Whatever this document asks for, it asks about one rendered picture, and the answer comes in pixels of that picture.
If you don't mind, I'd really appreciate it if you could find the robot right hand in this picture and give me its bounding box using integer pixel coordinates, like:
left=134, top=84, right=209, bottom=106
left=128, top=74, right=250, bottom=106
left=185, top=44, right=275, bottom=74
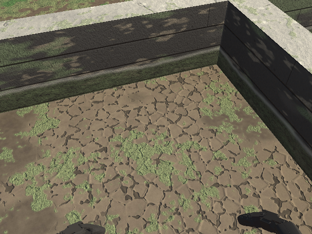
left=237, top=210, right=302, bottom=234

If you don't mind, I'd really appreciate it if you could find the robot left hand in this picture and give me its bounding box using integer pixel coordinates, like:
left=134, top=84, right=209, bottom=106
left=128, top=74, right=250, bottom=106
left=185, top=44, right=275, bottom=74
left=57, top=221, right=105, bottom=234

